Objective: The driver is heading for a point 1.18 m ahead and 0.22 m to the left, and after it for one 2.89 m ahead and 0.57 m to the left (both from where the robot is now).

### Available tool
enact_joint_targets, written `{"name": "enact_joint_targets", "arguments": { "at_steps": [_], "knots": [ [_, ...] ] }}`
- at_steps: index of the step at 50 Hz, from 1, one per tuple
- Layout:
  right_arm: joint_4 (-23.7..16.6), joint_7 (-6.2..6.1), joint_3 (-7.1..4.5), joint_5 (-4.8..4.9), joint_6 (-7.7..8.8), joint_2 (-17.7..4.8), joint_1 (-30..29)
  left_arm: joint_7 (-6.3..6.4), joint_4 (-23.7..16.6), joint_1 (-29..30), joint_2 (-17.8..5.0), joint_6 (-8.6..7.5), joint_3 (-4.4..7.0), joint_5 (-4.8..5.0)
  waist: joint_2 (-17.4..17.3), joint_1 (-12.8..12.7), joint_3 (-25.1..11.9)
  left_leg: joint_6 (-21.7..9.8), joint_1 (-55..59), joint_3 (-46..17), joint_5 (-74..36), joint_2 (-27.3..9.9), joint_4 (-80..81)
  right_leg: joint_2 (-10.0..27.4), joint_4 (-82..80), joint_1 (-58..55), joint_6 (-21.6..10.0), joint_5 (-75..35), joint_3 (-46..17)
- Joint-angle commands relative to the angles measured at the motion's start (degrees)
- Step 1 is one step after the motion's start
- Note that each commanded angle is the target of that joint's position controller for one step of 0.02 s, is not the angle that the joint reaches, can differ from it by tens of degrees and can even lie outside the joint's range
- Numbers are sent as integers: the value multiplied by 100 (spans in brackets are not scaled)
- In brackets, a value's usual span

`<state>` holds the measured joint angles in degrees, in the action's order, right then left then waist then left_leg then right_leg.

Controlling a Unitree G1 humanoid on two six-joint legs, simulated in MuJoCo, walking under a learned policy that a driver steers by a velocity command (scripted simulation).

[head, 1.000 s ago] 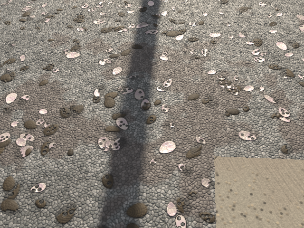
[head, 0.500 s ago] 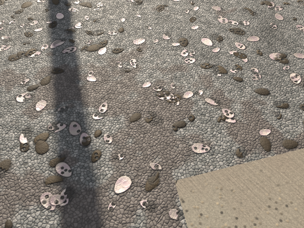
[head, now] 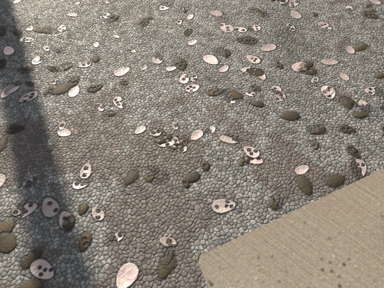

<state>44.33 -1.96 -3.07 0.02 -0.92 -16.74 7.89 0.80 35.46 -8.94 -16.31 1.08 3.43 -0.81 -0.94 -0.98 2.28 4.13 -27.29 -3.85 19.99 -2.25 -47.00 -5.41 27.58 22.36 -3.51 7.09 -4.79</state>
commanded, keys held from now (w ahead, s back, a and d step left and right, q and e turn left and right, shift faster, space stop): no key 0.40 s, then w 0.20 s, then w+q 0.40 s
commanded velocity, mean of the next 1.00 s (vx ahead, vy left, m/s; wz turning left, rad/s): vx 0.20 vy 0.00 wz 0.07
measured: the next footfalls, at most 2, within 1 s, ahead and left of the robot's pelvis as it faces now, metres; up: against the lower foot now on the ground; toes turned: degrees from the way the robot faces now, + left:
left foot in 0.08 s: +0.06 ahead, +0.16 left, +0.00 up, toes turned -2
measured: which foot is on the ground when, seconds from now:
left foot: up 0.00-0.06, down 0.08-0.64, up 0.66-1.00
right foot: down 0.00-1.00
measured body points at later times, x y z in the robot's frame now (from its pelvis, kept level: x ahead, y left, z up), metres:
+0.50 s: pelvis +0.05 +0.04 +0.00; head +0.05 +0.04 +0.45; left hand +0.18 +0.30 -0.11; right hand +0.16 -0.21 -0.12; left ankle +0.02 +0.16 -0.73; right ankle +0.07 -0.08 -0.73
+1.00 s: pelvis +0.23 +0.03 +0.00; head +0.27 +0.03 +0.45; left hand +0.19 +0.29 -0.13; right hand +0.47 -0.17 -0.10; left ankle +0.40 +0.19 -0.69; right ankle +0.09 -0.08 -0.73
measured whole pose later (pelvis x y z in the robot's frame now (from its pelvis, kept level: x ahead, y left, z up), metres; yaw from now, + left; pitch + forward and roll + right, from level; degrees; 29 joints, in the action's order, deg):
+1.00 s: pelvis +0.23 +0.03 +0.00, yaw +9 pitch +2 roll -1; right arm 41.9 3.0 -2.2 1.5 2.7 -14.9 5.1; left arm 0.9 47.8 -23.8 -13.2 -5.0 3.3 0.1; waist -2.5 -4.4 1.7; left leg -1.4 -39.2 -0.1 -0.1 -3.6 -40.0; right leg -1.6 10.5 -7.4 -0.8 19.7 9.8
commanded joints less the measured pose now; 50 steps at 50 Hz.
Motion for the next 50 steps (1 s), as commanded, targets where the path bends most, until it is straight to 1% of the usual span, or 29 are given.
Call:
{"name": "enact_joint_targets", "arguments": {
  "at_steps": [1, 3, 4, 5, 6, 7, 8, 10, 12, 16, 20, 21, 23, 25, 26, 27, 29, 31, 32, 33, 34, 35, 36, 37, 39, 41, 45, 48, 50],
  "knots": [
    [-328, 40, -105, 10, 113, -451, 77, -4, -304, 37, -749, -32, 170, -11, 926, -38, -819, -83, 661, 158, -20, 45, 615, 1503, -836, -549, -923, 588, -1542],
    [-220, 120, -80, -19, 178, -321, 363, -7, -236, 83, -585, -4, 83, 43, 830, 183, -759, -278, 1385, 325, -762, 128, 1889, 1325, -593, -379, -659, 653, -1458],
    [-225, 147, -80, -107, 208, -420, 407, -8, -134, -168, -444, -26, 33, 33, 619, 153, -730, -427, 1772, 91, -1206, -111, 2312, 1113, -424, -194, -354, 834, -1309],
    [-292, 136, -142, -216, 223, -835, 449, -15, -109, -414, -292, -65, -9, -54, -250, -70, -745, -756, 1993, -785, -1885, -988, 2564, 597, 350, 90, 2, 1379, -798],
    [-199, 144, -137, -230, 211, -854, 112, -30, -219, -392, -295, -102, 21, -18, -1235, -354, -496, -1312, 1167, -1309, -1455, -1376, 2807, 245, 368, -104, 233, 1571, -121],
    [-361, 157, -41, -208, 245, -492, -266, -13, -168, -180, -503, -113, 57, -72, -1026, -246, -372, -1282, 798, -1191, -856, -1176, 2938, 423, 332, -581, 344, 1190, -130],
    [-327, 153, -24, -176, 275, -413, -211, -11, -167, 44, -519, -101, 87, -67, -894, -139, -373, -1014, 865, -892, -443, -858, 2862, 389, 220, -708, 337, 785, -118],
    [-242, 151, -31, -115, 340, -523, -23, 4, -133, 116, -407, -16, 71, -99, -821, -29, -314, -773, 825, -643, -151, -637, 2813, 475, 78, -965, 325, 366, -223],
    [-183, 127, 15, -115, 346, -433, 156, -15, -54, -2, -364, -6, 62, -47, -609, -7, -216, -672, 787, -419, -12, -455, 2744, 536, 8, -1025, 240, 291, -295],
    [-155, 92, 32, -72, 336, -429, 300, -1, 85, -26, -320, -79, 77, -33, -60, 110, -242, -663, 1123, -198, -465, -288, 2419, 586, -42, -881, 222, -83, -378],
    [-112, 110, 60, -60, 318, -362, 342, 26, 192, -93, -290, -105, 85, -3, 195, 156, -427, -657, 1322, -57, -916, -176, 2224, 635, 9, -1028, 228, -566, -432],
    [-57, 121, 78, -65, 308, -307, 419, 36, 265, -198, -228, -94, 69, -1, 170, 160, -562, -668, 1363, -20, -444, -135, 2296, 570, 24, -1113, 222, -141, -356],
    [-4, 128, 27, -3, 264, -473, 467, 54, 318, -259, -271, -84, 95, 45, -116, 185, -266, -907, 1238, -256, 1059, -198, 2546, 277, 341, -700, 185, 1506, -22],
    [33, 97, -37, 66, 269, -694, 654, 37, 224, -127, -262, -206, 100, 119, -568, 275, 256, -1401, 1371, -1258, 2271, -886, 3166, 188, 972, 213, 185, 1908, 349],
    [58, 81, -83, 93, 297, -828, 683, 14, 156, -3, -240, -310, 94, 182, -726, 284, 534, -1648, 1489, -1815, 2420, -1341, 3408, 324, 1181, 597, 160, 1699, 493],
    [80, 68, -110, 111, 330, -874, 732, -11, 113, 135, -226, -415, 83, 210, -709, 337, 706, -1786, 1508, -2080, 2205, -1559, 3487, 497, 1249, 776, 113, 1598, 440],
    [93, 95, -118, 131, 378, -850, 653, -90, 159, 16, -187, -568, 82, 216, -723, 219, 624, -1722, 1590, -1785, 1338, -1483, 3330, 595, 814, 455, -11, 1561, 496],
    [13, 165, -71, 173, 366, -682, 311, -127, 506, -808, -309, -626, 179, 193, -616, -218, 226, -1343, 734, -1005, 367, -896, 2811, 445, 68, -1461, -92, 817, 506],
    [-140, 175, 27, 175, 406, -389, 3, -98, 635, -1437, -689, -655, 317, 151, 9, -529, 35, -974, 62, -338, -422, -309, 1665, 978, -409, -2294, -342, 1157, -481],
    [-364, 161, 89, 157, 514, -188, -92, -118, 751, -2102, -1281, -674, 492, 125, 1496, -690, -364, -554, -956, 439, -86, 457, -324, 2106, -1150, -3321, -970, 1283, -2438],
    [-345, 143, -2, 207, 588, -477, -53, -122, 761, -2252, -961, -705, 392, 55, 1360, -712, -417, -537, -1692, -270, 1212, 540, -1561, 2673, -1378, -3541, -1353, 785, -3323],
    [-234, 174, -68, 322, 618, -598, 187, -98, 699, -2004, -668, -730, 293, 14, 852, -489, -211, -705, -1943, -691, 1020, 336, -2107, 2658, -1230, -3460, -1231, 402, -2718],
    [-158, 203, -62, 344, 611, -532, 280, -82, 620, -1734, -518, -738, 254, 22, 572, -322, -222, -820, -2025, -708, 516, 151, -2143, 2474, -1279, -3391, -1012, 446, -2117],
    [-152, 228, -70, 301, 590, -481, 181, -86, 626, -1533, -418, -732, 217, 61, 394, -259, -2, -857, -2133, -700, 60, 15, -1934, 2330, -1460, -3233, -832, 217, -1597],
    [-108, 307, -87, 237, 507, -363, 162, -88, 647, -1369, -210, -715, 137, 30, 571, -174, 45, -783, -1816, -471, -550, -135, -1646, 1967, -1628, -2884, -533, -632, -659],
    [-125, 374, -46, 218, 435, -178, 175, -63, 699, -1394, -287, -713, 162, 38, 516, -158, 68, -620, -1800, -261, -874, -151, -1460, 1871, -1763, -2674, -536, -1143, -125],
    [-512, 415, 41, 149, 442, -28, -480, 17, 776, -1263, -531, -699, 196, 33, 442, -244, 336, -402, -1589, 110, -1844, -189, -59, 1742, -2095, -2156, -501, -1156, 683],
    [-798, 505, 89, 133, 473, 17, -991, 51, 928, -1453, -641, -687, 212, 91, 427, -386, 501, -498, -1181, 509, -2274, -128, 751, 1816, -2164, -2039, -472, -1274, 1084],
    [-955, 575, 66, 159, 480, -48, -1137, 47, 1021, -1523, -697, -644, 226, 143, 434, -333, 533, -686, -1126, 620, -2110, -57, 1053, 1955, -1969, -2369, -423, -1848, 1236]
  ]
}}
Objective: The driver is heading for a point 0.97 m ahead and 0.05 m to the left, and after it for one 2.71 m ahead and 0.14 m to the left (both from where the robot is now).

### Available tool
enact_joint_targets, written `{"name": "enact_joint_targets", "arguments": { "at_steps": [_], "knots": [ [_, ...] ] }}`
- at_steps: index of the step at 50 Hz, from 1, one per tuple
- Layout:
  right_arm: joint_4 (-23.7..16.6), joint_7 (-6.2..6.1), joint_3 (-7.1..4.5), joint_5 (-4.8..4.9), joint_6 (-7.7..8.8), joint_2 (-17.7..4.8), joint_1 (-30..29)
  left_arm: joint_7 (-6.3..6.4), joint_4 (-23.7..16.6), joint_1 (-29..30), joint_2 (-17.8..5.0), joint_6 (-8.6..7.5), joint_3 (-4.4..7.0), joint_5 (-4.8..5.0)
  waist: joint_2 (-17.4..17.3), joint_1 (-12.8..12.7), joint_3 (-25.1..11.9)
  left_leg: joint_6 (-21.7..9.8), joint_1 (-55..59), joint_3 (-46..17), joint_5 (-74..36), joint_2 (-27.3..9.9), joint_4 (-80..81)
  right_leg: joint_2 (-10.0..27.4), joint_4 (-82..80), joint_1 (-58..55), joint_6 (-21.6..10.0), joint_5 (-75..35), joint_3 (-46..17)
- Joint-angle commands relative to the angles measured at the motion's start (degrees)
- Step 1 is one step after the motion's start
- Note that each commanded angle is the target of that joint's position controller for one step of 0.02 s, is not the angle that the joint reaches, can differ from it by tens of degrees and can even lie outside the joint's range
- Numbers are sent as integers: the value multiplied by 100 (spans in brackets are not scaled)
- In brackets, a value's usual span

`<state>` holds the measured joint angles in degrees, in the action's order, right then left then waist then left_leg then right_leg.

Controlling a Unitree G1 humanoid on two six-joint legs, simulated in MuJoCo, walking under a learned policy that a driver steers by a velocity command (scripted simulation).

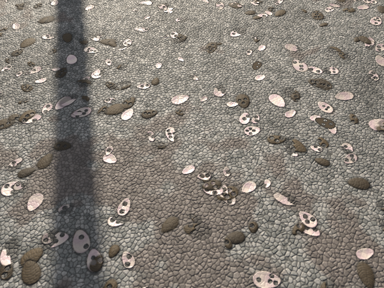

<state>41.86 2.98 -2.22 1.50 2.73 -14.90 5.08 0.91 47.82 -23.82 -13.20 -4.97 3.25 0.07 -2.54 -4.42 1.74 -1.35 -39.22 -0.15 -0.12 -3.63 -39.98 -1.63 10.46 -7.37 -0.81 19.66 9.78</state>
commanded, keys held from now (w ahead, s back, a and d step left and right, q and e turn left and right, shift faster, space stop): w+q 0.26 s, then w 0.14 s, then w+e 0.60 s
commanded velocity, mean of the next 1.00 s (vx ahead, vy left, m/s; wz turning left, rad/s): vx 0.49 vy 0.00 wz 0.03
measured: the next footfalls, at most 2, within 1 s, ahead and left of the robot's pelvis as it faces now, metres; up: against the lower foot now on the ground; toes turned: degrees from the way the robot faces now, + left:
left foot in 0.12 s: +0.25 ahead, +0.11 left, +0.00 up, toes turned +5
right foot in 0.64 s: +0.57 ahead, -0.03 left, +0.00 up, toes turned +9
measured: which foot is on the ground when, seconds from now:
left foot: up 0.00-0.10, down 0.12-0.64, up 0.66-1.00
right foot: down 0.00-0.12, up 0.14-0.62, down 0.64-1.00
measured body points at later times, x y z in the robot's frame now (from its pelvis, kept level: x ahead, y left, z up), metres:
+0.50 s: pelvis +0.29 +0.05 +0.01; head +0.32 +0.06 +0.46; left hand +0.44 +0.33 -0.08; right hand +0.41 -0.22 -0.10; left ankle +0.21 +0.11 -0.73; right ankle +0.52 -0.09 -0.68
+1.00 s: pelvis +0.59 +0.05 +0.01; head +0.63 +0.04 +0.46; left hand +0.64 +0.33 -0.10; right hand +0.81 -0.20 -0.07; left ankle +0.77 +0.22 -0.68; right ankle +0.54 -0.04 -0.73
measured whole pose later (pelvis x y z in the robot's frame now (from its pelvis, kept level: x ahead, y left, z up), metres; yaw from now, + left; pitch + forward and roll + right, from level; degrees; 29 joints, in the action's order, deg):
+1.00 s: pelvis +0.59 +0.05 +0.01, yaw -2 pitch +3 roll +0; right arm 38.0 0.6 -1.4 -0.6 5.6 -16.3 3.5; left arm 0.4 41.5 -20.9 -16.5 -2.7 3.0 1.4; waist -1.7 -4.1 1.9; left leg 3.7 -36.8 -6.8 -0.3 -2.7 -35.4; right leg -6.7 19.2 7.2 -4.4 13.6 -8.7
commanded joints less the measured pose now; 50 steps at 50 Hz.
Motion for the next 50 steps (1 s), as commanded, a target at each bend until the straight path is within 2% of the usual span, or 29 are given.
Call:
{"name": "enact_joint_targets", "arguments": {
  "at_steps": [1, 3, 4, 5, 6, 7, 8, 9, 10, 11, 12, 15, 18, 21, 24, 27, 30, 31, 32, 33, 34, 35, 36, 37, 38, 39, 42, 47, 50],
  "knots": [
    [-766, 113, -57, 21, 117, -308, -834, 43, -210, 16, -1064, -8, 256, 59, 649, 114, 498, -268, 209, 346, 69, 192, 444, 1625, -5, 416, -634, -3927, -119],
    [-783, 135, -183, 23, 84, -537, -475, 95, -247, 119, -1248, 81, 304, 55, 901, 432, 36, -541, 820, 635, 568, 555, 377, 1677, 887, 68, -498, -6027, 46],
    [-664, 125, -302, 41, 56, -743, 135, 126, -281, 182, -1321, 145, 320, 37, 986, 776, -353, -693, 1548, 717, 772, 769, 348, 1644, 1746, 103, -432, -6690, 108],
    [-455, 63, -471, 45, 25, -1039, 1033, 153, -334, 298, -1349, 178, 311, 58, 871, 1276, -834, -914, 2929, 629, 564, 924, 622, 1492, 2956, 700, -278, -6512, 199],
    [-293, -80, -622, 20, -66, -1422, 1884, 172, -467, 254, -1234, 136, 242, -11, 233, 1591, -1336, -1197, 4664, -617, 910, 234, 776, 1203, 4738, 2149, -62, -4383, 156],
    [-471, -122, -664, 40, -30, -1862, 1587, 47, -751, -287, -360, -25, -42, -68, -1290, 823, -2088, -2470, 6423, -4259, 2113, -1427, 1598, -124, 7178, 4542, 315, 1092, -502],
    [-504, -132, -527, -37, -1, -1371, 1720, -66, -850, 284, -944, -293, 60, 107, -557, 1251, -2476, -2369, 6420, -4998, 2934, -1498, 2382, -3, 7578, 5135, 130, 1068, -1801],
    [-451, -135, -452, -89, 55, -1085, 1522, -100, -1051, 824, -1105, -378, 95, 312, -307, 1192, -1537, -2009, 5698, -4060, 2719, -1305, 2474, 282, 7310, 5429, -5, 589, -1718],
    [-483, -115, -406, -70, 112, -975, 1124, -61, -1111, 951, -1021, -417, 63, 229, 356, 826, -826, -1806, 4581, -3355, 1957, -1049, 2538, 546, 6654, 5218, -36, 157, -1655],
    [-548, -111, -348, -80, 148, -777, 759, 3, -1030, 1002, -1024, -380, 100, 33, 520, 606, -567, -1598, 3826, -2742, 1242, -753, 2589, 758, 6120, 4800, -27, -72, -1609],
    [-653, -130, -344, -159, 163, -799, 562, 3, -1042, 785, -1039, -309, 126, -20, 213, 361, -473, -1664, 3265, -2536, 731, -644, 2685, 837, 5984, 4423, 35, -190, -1647],
    [-580, -169, -337, -104, 213, -760, 558, 3, -991, 629, -911, -106, 101, -104, 173, 217, -336, -1682, 2444, -1884, -104, -465, 2868, 941, 5336, 4127, 294, -452, -1424],
    [-367, -241, -337, -101, 228, -865, 882, 22, -1175, 1271, -701, -67, 6, -136, 104, 466, -155, -1481, 2232, -1325, -478, -221, 2910, 913, 4172, 4236, 440, -1556, -1270],
    [-201, -268, -316, -49, 202, -912, 1167, -40, -1261, 1884, -572, -133, -64, -66, -36, 802, -125, -1177, 2339, -1020, 82, -60, 2846, 687, 2835, 3908, 373, -2780, -1136],
    [-30, -250, -299, -58, 207, -997, 1478, -144, -1367, 2347, -664, -178, -64, 54, -107, 1068, 1, -1163, 2958, -1172, 364, -401, 2782, 629, 2311, 4094, 225, -2981, -1111],
    [155, -271, -299, -97, 141, -1046, 1775, -272, -1563, 2698, -713, -208, -67, 71, -82, 1162, 105, -1115, 4053, -1294, -297, -809, 2456, 544, 2054, 4770, -58, -2219, -1110],
    [193, -320, -321, -110, 54, -1141, 1660, -369, -1557, 2328, -820, -200, -25, 95, -216, 849, -145, -902, 4522, -1025, -2158, -880, 1877, 253, 1898, 4257, -385, -1342, -933],
    [160, -335, -322, -126, 30, -1180, 1528, -361, -1428, 1810, -963, -187, 57, 87, -249, 539, -526, -806, 4451, -795, -3332, -744, 1304, 14, 1833, 3422, -530, -1337, -746],
    [88, -362, -285, -148, 12, -1136, 1389, -333, -1225, 969, -1192, -174, 178, 74, -139, 81, -1073, -627, 4029, -492, -3758, -505, 301, 24, 1742, 2119, -759, -1767, -841],
    [-91, -402, -181, -288, 45, -915, 1396, -285, -1101, 1, -1592, -135, 273, 35, 498, -231, -1830, -417, 2818, -218, -2081, -180, -1415, 1029, 1826, 395, -1189, -2159, -2253],
    [-150, -314, -30, -278, 181, -407, 2120, -326, -1005, -119, -1871, -123, 352, 74, 2021, 201, -2232, 29, 407, -185, 2695, 902, -3201, 2130, 1281, -1418, -2161, -1102, -5034],
    [-154, -244, -92, -167, 317, -909, 1704, -295, -1030, -191, -1267, -70, 224, 156, 1351, -102, -2056, -1, -369, -811, 2975, 620, -3645, 2034, 874, -1559, -1957, -116, -5343],
    [-349, -187, -138, -8, 414, -1070, 1069, -247, -1112, 158, -1124, -23, 178, 100, 951, -148, -1200, -27, -719, -746, 2477, 368, -3598, 1854, 746, -888, -1728, -363, -4547],
    [-434, -192, -102, -63, 477, -970, 758, -230, -1193, 433, -1134, 13, 177, 38, 319, -21, -776, -30, -609, -644, 2125, 183, -3271, 1628, 653, -147, -1616, -1003, -4032],
    [-464, -215, -127, -215, 484, -913, 565, -242, -1237, 615, -1031, 37, 134, 25, -76, 132, -371, 6, -430, -562, 1872, 52, -2794, 1360, 499, 466, -1481, -1686, -3600],
    [-527, -216, -138, -241, 469, -877, 757, -216, -1292, 724, -1087, 34, 138, -27, 308, 370, -431, 97, -116, -585, 1750, -21, -2595, 1318, 409, 814, -1592, -2192, -3487],
    [-483, -260, -115, -262, 342, -748, 908, -163, -1264, 823, -1057, 38, 145, 54, 505, 550, -358, 397, 178, -418, 1729, -65, -1870, 1062, 235, 1482, -1625, -2687, -2995],
    [-745, -263, 3, -246, 341, -465, -226, -16, -1037, 463, -1313, 128, 243, 126, 651, 186, -186, 570, 863, -256, -118, 295, 257, 575, 293, 2241, -1211, -2433, -2455],
    [-850, -213, -38, -155, 393, -566, -639, 9, -902, 180, -1317, 190, 258, 173, 732, 48, -211, 505, 1213, -370, -484, 471, 854, 681, 504, 2079, -1073, -1941, -2808]
  ]
}}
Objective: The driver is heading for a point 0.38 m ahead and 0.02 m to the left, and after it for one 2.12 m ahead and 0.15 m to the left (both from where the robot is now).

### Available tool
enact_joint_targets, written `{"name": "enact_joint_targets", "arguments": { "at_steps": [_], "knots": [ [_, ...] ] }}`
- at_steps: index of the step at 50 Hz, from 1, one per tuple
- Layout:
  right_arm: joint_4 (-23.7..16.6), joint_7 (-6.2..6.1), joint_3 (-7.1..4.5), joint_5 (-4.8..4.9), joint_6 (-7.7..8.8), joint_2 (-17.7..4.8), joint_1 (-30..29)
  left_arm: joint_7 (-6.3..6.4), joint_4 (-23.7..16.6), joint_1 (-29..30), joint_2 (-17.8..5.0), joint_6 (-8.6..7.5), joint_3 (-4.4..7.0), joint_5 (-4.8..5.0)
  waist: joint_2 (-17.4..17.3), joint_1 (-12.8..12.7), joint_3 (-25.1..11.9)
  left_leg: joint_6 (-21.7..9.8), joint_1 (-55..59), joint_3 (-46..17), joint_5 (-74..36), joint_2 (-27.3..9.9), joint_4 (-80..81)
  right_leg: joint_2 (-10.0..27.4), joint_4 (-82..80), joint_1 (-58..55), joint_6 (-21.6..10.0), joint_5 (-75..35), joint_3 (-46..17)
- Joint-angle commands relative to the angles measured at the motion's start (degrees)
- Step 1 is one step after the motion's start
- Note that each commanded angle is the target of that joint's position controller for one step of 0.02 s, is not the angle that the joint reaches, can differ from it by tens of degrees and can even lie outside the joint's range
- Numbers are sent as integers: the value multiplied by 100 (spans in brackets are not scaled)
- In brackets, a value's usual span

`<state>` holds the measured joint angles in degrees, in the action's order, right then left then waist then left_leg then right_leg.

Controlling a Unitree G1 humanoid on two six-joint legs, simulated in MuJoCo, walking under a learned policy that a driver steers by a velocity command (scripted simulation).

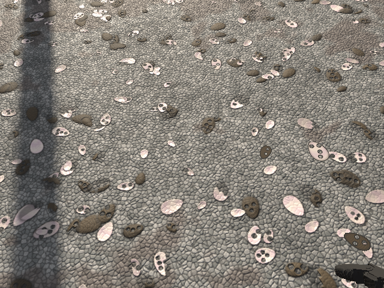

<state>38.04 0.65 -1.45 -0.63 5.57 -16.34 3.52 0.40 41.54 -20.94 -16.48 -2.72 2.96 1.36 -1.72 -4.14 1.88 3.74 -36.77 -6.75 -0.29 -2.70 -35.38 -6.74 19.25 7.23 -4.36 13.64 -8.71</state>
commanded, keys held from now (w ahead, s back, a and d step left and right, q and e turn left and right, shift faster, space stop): w+e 0.02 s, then w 0.56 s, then w+q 0.42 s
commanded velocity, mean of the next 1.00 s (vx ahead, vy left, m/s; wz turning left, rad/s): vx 0.50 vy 0.00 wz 0.00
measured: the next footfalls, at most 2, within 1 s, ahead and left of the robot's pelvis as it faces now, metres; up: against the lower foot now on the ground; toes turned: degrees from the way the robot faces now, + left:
left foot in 0.12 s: +0.25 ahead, +0.13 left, +0.00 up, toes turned -8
right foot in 0.64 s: +0.50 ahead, -0.14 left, +0.00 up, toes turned -7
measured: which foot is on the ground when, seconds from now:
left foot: up 0.00-0.10, down 0.12-0.66, up 0.68-1.00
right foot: down 0.00-0.14, up 0.16-0.62, down 0.64-1.00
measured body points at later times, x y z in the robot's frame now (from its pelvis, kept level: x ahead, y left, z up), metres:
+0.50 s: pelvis +0.27 +0.03 +0.00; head +0.30 +0.03 +0.45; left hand +0.51 +0.23 -0.09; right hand +0.23 -0.25 -0.12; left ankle +0.21 +0.14 -0.75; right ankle +0.41 -0.15 -0.70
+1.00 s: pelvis +0.53 -0.04 +0.00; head +0.55 -0.04 +0.45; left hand +0.55 +0.24 -0.13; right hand +0.70 -0.30 -0.10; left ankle +0.69 +0.12 -0.68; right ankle +0.46 -0.14 -0.75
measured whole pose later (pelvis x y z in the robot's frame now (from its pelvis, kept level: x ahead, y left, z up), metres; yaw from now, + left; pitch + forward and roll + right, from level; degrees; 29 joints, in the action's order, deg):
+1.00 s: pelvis +0.53 -0.04 +0.00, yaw +3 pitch +0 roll -2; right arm 43.3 1.2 -3.5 1.2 1.8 -16.9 10.1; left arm -0.2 47.9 -18.7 -15.6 -5.4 3.8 -0.6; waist -2.4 -3.5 1.4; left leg 0.0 -39.7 -3.5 -1.4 -5.8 -45.5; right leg -2.3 12.3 -0.8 -1.7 13.6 10.9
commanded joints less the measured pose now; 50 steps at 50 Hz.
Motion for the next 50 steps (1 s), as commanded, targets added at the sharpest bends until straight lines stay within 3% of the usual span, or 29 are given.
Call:
{"name": "enact_joint_targets", "arguments": {
  "at_steps": [1, 4, 5, 6, 7, 8, 9, 10, 11, 12, 13, 15, 20, 24, 28, 30, 31, 32, 33, 34, 35, 36, 38, 39, 40, 42, 44, 47, 50],
  "knots": [
    [-487, 32, -150, 73, 127, -498, -521, 69, -251, -145, -955, -15, 285, 57, 675, 40, -234, -53, 1015, 195, -372, 381, 573, 1259, -240, 427, -674, -1167, -1147],
    [-406, 61, -242, 82, 193, -666, -254, 91, -186, -113, -885, 28, 282, 3, 866, 207, -259, -330, 1297, 198, 73, 274, 805, 1540, 193, -97, -545, -1321, -1423],
    [-310, 41, -302, 56, 214, -733, 111, 78, -190, -60, -808, 42, 259, -18, 873, 408, -389, -491, 1819, 329, 152, 314, 1023, 1410, 541, -110, -453, -1787, -1342],
    [-219, 9, -381, -9, 240, -888, 678, 49, -230, -37, -609, 35, 181, -58, 763, 683, -874, -742, 2805, 182, 196, 39, 1011, 1127, 1368, 63, -300, -2044, -1099],
    [-154, -21, -465, -65, 231, -1221, 1511, 41, -315, -266, -318, 14, 65, -177, 10, 890, -1712, -1200, 4402, -945, 243, -941, 788, 682, 2965, 952, -92, -771, -668],
    [173, 41, -577, -9, 133, -1513, 1976, 29, -307, -1082, -93, -41, -18, 25, -1862, 611, -2137, -2067, 5722, -3487, 1772, -1921, 1471, 41, 4620, 2845, 252, 1888, -88],
    [104, 74, -464, 143, 122, -995, 1908, 43, -190, -842, -634, -62, 70, 87, -1056, 780, -1574, -1938, 5376, -3850, 3065, -1888, 1820, 399, 5247, 3505, 275, 1833, -337],
    [81, 58, -388, 144, 103, -741, 1610, 36, -300, -118, -869, -64, 138, 66, -469, 880, -813, -1724, 4664, -3007, 2903, -1673, 1904, 581, 5343, 3687, 280, 1297, -220],
    [42, 58, -342, 74, 79, -681, 1344, 41, -395, 288, -818, -72, 127, -10, -82, 792, -430, -1637, 3993, -2363, 2172, -1439, 2002, 774, 5186, 3551, 302, 917, -10],
    [79, 58, -312, 35, 66, -596, 1197, 23, -468, 496, -732, -104, 128, -82, -46, 686, -189, -1650, 3550, -1953, 1568, -1245, 2127, 942, 4875, 3474, 315, 652, 72],
    [97, 51, -276, -11, 73, -525, 1129, -5, -477, 469, -641, -115, 123, -91, -210, 543, -172, -1605, 3264, -1612, 1150, -1065, 2246, 1099, 4650, 3220, 319, 478, 145],
    [183, 54, -264, 40, 96, -483, 1159, -34, -437, 382, -449, -106, 79, -77, -401, 453, -234, -1664, 3049, -1198, 615, -911, 2416, 1177, 4283, 3014, 375, 389, 325],
    [426, 7, -343, 126, 53, -838, 1395, -71, -660, 1201, -195, -153, -51, -135, -224, 653, -71, -1682, 2930, -462, -78, -838, 2708, 1261, 2662, 3040, 504, -734, 565],
    [670, -3, -332, 189, -23, -937, 1790, -155, -814, 1902, -183, -220, -74, -67, -219, 911, 28, -1525, 2971, -96, -189, -769, 2623, 1054, 1623, 2583, 503, -1606, 751],
    [871, -26, -343, 213, -143, -1020, 2047, -260, -1018, 2320, -296, -264, -36, -27, -273, 909, 130, -1396, 3586, -223, -414, -1075, 2316, 935, 1124, 2548, 284, -1203, 754],
    [907, -55, -364, 218, -209, -1108, 1997, -269, -966, 1999, -452, -290, 41, -53, -323, 625, -47, -1262, 3688, -214, -1323, -1075, 1824, 781, 845, 1844, 111, -916, 858],
    [902, -66, -341, 223, -230, -1082, 1936, -233, -782, 1351, -639, -296, 155, -81, -240, 254, -430, -1138, 3515, -47, -2032, -843, 1105, 663, 627, 845, -35, -996, 957],
    [797, -70, -258, 154, -211, -909, 1850, -169, -580, 400, -951, -289, 283, -144, -90, -191, -1140, -952, 2736, 138, -1605, -563, -116, 1134, 834, -724, -292, -1157, 549],
    [600, -64, -81, 89, -117, -333, 2219, -104, -498, -354, -1495, -231, 419, -262, 1060, -272, -2057, -530, 549, 624, 653, 236, -2289, 2632, 810, -2982, -957, -677, -1540],
    [668, -55, -72, 173, -29, -399, 2395, -108, -424, -528, -1226, -178, 355, -191, 1677, -277, -2486, -474, -282, 53, 3328, 469, -3353, 3162, 118, -3110, -1302, 105, -3086],
    [615, -36, -236, 317, -14, -902, 2006, -104, -398, -232, -879, -169, 241, -141, 1137, -266, -1558, -489, -721, -126, 3040, 158, -3771, 2950, -53, -2382, -1066, 531, -2435],
    [525, -30, -248, 336, -23, -896, 1642, -104, -413, 124, -702, -171, 179, -122, 910, -122, -953, -499, -721, 42, 2558, -93, -3651, 2692, -223, -1610, -876, 426, -1631],
    [547, -80, -296, 213, -153, -741, 1456, -158, -371, 725, -354, -257, 86, -182, 699, 234, -276, -479, -281, 82, 1879, -388, -3158, 2180, -725, -392, -621, -199, -639],
    [584, -77, -277, 230, -234, -579, 1679, -165, -329, 872, -399, -308, 111, -207, 926, 418, -254, -421, 46, 71, 1663, -442, -3117, 2189, -918, -27, -670, -459, -374],
    [628, -78, -258, 229, -301, -450, 1747, -175, -273, 940, -372, -367, 130, -200, 838, 478, -194, -367, 164, 76, 1555, -465, -3090, 2166, -1060, 189, -722, -797, -132],
    [563, -100, -282, 223, -374, -403, 1597, -157, -143, 968, -444, -436, 175, -232, 648, 542, -63, -308, -14, -13, 1169, -465, -2901, 2134, -1204, 277, -723, -1253, 343],
    [446, -88, -287, 192, -372, -375, 1312, -116, -7, 875, -514, -446, 208, -241, 518, 488, 32, -282, -295, -90, 605, -445, -2370, 2113, -1229, 98, -707, -1692, 737],
    [296, 31, -241, 180, -314, -263, 830, -50, 115, 804, -657, -404, 242, -215, 445, 333, 123, -337, -129, 192, -253, -389, -1273, 1971, -1281, -26, -564, -1839, 1313],
    [19, 144, -181, 177, -304, -171, 178, -2, 296, 489, -828, -325, 294, -154, 319, 67, 335, -442, -200, 481, -422, -354, -579, 2135, -1280, -418, -529, -1852, 1559]
  ]
}}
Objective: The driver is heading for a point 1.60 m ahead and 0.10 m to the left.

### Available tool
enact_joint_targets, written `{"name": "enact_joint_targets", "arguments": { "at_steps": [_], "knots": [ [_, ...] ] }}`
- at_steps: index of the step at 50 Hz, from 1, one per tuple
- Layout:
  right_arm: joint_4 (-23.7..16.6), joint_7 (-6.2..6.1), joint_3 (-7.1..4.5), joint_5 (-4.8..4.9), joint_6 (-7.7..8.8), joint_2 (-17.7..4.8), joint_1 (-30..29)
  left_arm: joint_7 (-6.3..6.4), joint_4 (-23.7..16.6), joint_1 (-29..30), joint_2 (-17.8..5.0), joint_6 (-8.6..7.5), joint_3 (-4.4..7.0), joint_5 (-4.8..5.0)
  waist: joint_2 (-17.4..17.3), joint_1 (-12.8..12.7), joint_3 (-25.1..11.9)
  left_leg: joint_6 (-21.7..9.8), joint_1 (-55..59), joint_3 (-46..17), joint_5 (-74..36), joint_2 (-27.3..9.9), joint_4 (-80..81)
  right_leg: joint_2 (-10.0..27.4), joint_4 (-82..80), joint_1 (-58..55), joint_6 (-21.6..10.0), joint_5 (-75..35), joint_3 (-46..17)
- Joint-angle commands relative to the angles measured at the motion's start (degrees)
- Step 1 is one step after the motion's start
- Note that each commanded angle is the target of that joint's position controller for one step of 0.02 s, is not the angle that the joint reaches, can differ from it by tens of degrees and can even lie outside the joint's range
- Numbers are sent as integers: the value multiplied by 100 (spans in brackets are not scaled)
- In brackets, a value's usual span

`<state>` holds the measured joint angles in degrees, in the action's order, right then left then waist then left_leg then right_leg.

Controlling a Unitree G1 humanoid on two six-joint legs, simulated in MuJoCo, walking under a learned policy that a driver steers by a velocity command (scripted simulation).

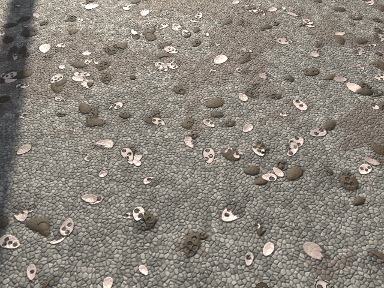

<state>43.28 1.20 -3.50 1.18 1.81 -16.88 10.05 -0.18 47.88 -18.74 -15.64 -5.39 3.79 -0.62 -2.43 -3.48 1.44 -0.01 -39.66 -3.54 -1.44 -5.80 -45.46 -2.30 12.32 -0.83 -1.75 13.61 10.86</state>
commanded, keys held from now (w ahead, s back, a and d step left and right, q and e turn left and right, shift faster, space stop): w+q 0.28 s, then w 0.14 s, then w+e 0.58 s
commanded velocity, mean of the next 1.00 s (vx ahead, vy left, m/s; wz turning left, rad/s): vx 0.50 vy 0.00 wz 0.06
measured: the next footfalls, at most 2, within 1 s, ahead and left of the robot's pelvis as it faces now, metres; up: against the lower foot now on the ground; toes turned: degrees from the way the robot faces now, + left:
left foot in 0.18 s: +0.26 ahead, +0.14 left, +0.00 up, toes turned +8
right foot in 0.70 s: +0.60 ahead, -0.01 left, +0.00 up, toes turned +8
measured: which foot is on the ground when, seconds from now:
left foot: up 0.00-0.16, down 0.18-0.70, up 0.72-1.00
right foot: down 0.00-0.16, up 0.18-0.68, down 0.70-1.00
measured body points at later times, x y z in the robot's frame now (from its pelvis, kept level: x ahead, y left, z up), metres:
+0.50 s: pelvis +0.28 +0.07 +0.00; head +0.30 +0.09 +0.45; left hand +0.41 +0.36 -0.09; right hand +0.41 -0.19 -0.10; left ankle +0.22 +0.13 -0.74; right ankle +0.49 -0.07 -0.68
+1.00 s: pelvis +0.58 +0.06 +0.00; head +0.61 +0.05 +0.45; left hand +0.63 +0.34 -0.11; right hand +0.78 -0.19 -0.08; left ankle +0.71 +0.25 -0.68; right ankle +0.56 -0.01 -0.74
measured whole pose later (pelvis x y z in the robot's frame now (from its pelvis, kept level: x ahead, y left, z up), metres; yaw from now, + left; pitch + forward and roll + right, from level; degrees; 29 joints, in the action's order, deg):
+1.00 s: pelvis +0.58 +0.06 +0.00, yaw +0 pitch +2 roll +0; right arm 38.4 -0.1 -2.2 -1.0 5.3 -16.9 6.7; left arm -0.3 42.9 -19.2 -16.0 -3.1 3.0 0.9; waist -1.3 -3.1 2.0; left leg 3.4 -36.9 -5.8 8.1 -4.3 -45.4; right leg -7.1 18.8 9.9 -5.0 10.1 -6.4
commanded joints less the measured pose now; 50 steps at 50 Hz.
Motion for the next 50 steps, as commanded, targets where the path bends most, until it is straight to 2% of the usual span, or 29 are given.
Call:
{"name": "enact_joint_targets", "arguments": {
  "at_steps": [1, 4, 6, 7, 8, 9, 10, 11, 12, 13, 14, 15, 16, 18, 20, 23, 25, 30, 33, 35, 36, 37, 38, 39, 40, 41, 42, 45, 50],
  "knots": [
    [-600, 121, 30, 1, 69, -121, -637, 61, -276, 171, -950, -18, 227, 71, 375, -52, 433, -118, -5, 211, -217, -35, 590, 1755, -527, 159, -771, -1898, -344],
    [-867, 213, 9, 5, 57, -192, -923, 73, -147, 31, -1063, 125, 276, 158, 436, -58, 456, -318, -86, 461, 405, 86, 895, 1919, -125, -473, -654, -2609, -178],
    [-947, 242, -78, -2, 29, -352, -732, 110, -157, 115, -1223, 208, 319, 186, 648, 164, 149, -529, 529, 817, 1004, 432, 925, 1906, 584, -650, -519, -4459, 2],
    [-889, 236, -169, 1, 8, -508, -318, 137, -175, 163, -1296, 257, 337, 195, 743, 426, -150, -662, 1134, 978, 1268, 670, 918, 1854, 1278, -628, -448, -5319, 85],
    [-703, 193, -324, 17, -3, -755, 490, 163, -204, 262, -1305, 299, 326, 215, 672, 901, -583, -853, 2285, 1044, 1071, 928, 1237, 1674, 2377, -263, -294, -5488, 235],
    [-461, 83, -530, 28, -54, -1185, 1479, 191, -282, 227, -1168, 270, 255, 147, 275, 1350, -1112, -1140, 4077, 307, 884, 656, 1442, 1441, 3978, 1007, -43, -4176, 238],
    [-458, 13, -631, 84, -39, -1839, 1419, 98, -606, -288, -294, 124, -22, -77, -1290, 691, -1506, -2169, 6016, -2855, 1655, -866, 1825, 287, 6066, 3719, 345, 1339, -58],
    [-666, 31, -496, 23, 56, -1464, 1559, 12, -666, 152, -607, -119, -13, 101, -744, 1016, -2357, -2542, 6444, -4532, 2317, -1372, 2707, 14, 6863, 4411, 301, 2117, -1507],
    [-615, 45, -394, -33, 131, -1113, 1385, -46, -856, 740, -918, -244, 69, 321, -421, 1128, -1589, -2192, 6001, -3688, 1970, -1203, 2849, 332, 6779, 4889, 160, 1587, -1664],
    [-632, 41, -347, -11, 172, -963, 1069, -31, -899, 859, -852, -312, 33, 285, -20, 889, -1048, -1964, 5178, -2960, 1472, -948, 2833, 584, 6256, 4746, 71, 1077, -1628],
    [-699, 32, -295, -17, 178, -799, 663, 12, -845, 873, -849, -323, 56, 129, 223, 632, -685, -1807, 4368, -2443, 833, -733, 2882, 757, 5721, 4397, 102, 800, -1599],
    [-797, 6, -216, -95, 183, -599, 399, 20, -773, 726, -893, -257, 96, 56, 195, 417, -563, -1739, 3833, -2050, 267, -608, 3025, 906, 5480, 3977, 128, 556, -1606],
    [-843, -8, -208, -138, 190, -604, 299, 2, -753, 589, -880, -180, 104, 48, 21, 300, -520, -1801, 3458, -1941, -163, -597, 3125, 935, 5330, 3698, 205, 487, -1580],
    [-752, -40, -200, -98, 234, -622, 338, -5, -693, 500, -717, -61, 71, 3, 84, 240, -412, -1784, 3015, -1441, -739, -482, 3274, 964, 4843, 3521, 381, 274, -1429],
    [-622, -103, -221, -89, 253, -744, 507, 5, -804, 877, -543, -6, 5, -16, 74, 347, -219, -1666, 2809, -1042, -913, -314, 3410, 937, 4157, 3625, 503, -385, -1322],
    [-487, -146, -203, -77, 248, -776, 640, -50, -860, 1353, -417, -19, -66, 42, -80, 577, -120, -1333, 2775, -491, -492, -45, 3461, 805, 2877, 3377, 479, -1729, -1206],
    [-356, -135, -191, -78, 270, -812, 839, -101, -918, 1694, -388, -42, -97, 116, -130, 775, -10, -1252, 2879, -442, 45, -145, 3570, 720, 2383, 3257, 398, -2312, -1133],
    [-14, -124, -219, -84, 229, -882, 1137, -255, -1159, 2152, -509, -67, -87, 176, -74, 908, 260, -1152, 4189, -442, -285, -700, 3296, 633, 1893, 3996, -2, -1667, -1224],
    [17, -186, -257, -92, 149, -986, 977, -333, -1152, 1782, -635, -58, -31, 166, -204, 627, -20, -935, 4604, -158, -2162, -756, 2645, 331, 1820, 3487, -287, -864, -1030],
    [-73, -250, -227, -116, 70, -975, 783, -284, -835, 530, -993, -23, 183, 122, -119, -48, -866, -651, 4246, 305, -3691, -383, 971, -49, 1658, 1620, -586, -1071, -776],
    [-221, -303, -130, -229, 87, -789, 875, -229, -727, -341, -1392, 11, 291, 108, 496, -318, -1541, -418, 3000, 523, -2071, -115, -752, 885, 1725, -50, -985, -1405, -2152],
    [-318, -197, 52, -263, 225, -186, 1568, -263, -670, -529, -1690, 2, 355, 158, 1939, 120, -2049, 8, 554, 332, 2779, 1085, -2626, 2057, 1117, -1929, -2037, -241, -5124],
    [-287, -117, 3, -131, 385, -638, 1165, -247, -685, -600, -1129, 25, 226, 245, 1337, -214, -2047, -50, -171, -422, 3223, 869, -3144, 2025, 635, -2162, -1887, 704, -5552],
    [-494, -54, -45, 40, 504, -836, 562, -200, -774, -278, -991, 49, 184, 195, 1001, -267, -1241, -114, -537, -399, 2739, 605, -3087, 1877, 504, -1526, -1662, 550, -4800],
    [-577, -65, -17, -1, 578, -780, 234, -173, -862, 1, -985, 68, 178, 138, 384, -154, -827, -140, -421, -309, 2362, 393, -2740, 1676, 439, -784, -1534, 19, -4286],
    [-612, -92, -48, -146, 595, -762, 55, -163, -921, 229, -877, 87, 136, 115, 43, 14, -446, -99, -226, -240, 2124, 254, -2260, 1476, 309, -117, -1455, -634, -3869],
    [-658, -99, -67, -189, 570, -746, 173, -135, -985, 343, -873, 84, 120, 52, 327, 224, -448, -36, 122, -271, 2005, 172, -2044, 1393, 222, 292, -1526, -1177, -3723],
    [-644, -128, -46, -217, 432, -583, 341, -72, -1026, 413, -858, 99, 128, 117, 490, 409, -329, 216, 386, -112, 1957, 112, -1268, 1162, 35, 947, -1549, -1748, -3212],
    [-878, -131, 68, -208, 417, -294, -655, 76, -880, 88, -1083, 183, 213, 191, 609, 76, -136, 441, 934, 37, 89, 432, 747, 670, 51, 1641, -1148, -1546, -2622]
  ]
}}
Velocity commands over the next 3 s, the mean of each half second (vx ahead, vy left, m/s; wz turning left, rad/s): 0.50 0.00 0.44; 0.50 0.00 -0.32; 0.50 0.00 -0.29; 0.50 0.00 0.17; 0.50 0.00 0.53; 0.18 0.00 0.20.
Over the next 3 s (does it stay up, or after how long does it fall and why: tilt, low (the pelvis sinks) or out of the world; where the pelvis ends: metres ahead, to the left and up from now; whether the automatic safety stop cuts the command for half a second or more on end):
stays up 1.56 0.08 -0.01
